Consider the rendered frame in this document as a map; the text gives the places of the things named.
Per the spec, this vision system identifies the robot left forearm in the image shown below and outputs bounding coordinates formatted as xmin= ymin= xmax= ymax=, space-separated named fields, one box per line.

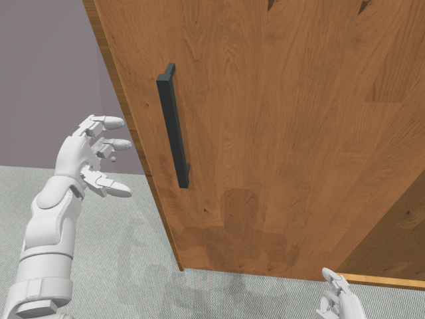
xmin=2 ymin=175 xmax=85 ymax=319

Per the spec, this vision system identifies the right robot hand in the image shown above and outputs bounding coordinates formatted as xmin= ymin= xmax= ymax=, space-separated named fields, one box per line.
xmin=315 ymin=268 xmax=367 ymax=319

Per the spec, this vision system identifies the left robot hand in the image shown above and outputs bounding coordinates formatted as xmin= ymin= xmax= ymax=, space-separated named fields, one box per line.
xmin=54 ymin=115 xmax=132 ymax=197

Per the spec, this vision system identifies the wardrobe door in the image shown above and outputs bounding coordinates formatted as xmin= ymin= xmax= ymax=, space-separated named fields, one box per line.
xmin=96 ymin=0 xmax=425 ymax=282
xmin=335 ymin=170 xmax=425 ymax=281

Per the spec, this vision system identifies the handle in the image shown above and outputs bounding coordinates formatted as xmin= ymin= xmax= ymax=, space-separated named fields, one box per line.
xmin=156 ymin=62 xmax=190 ymax=189

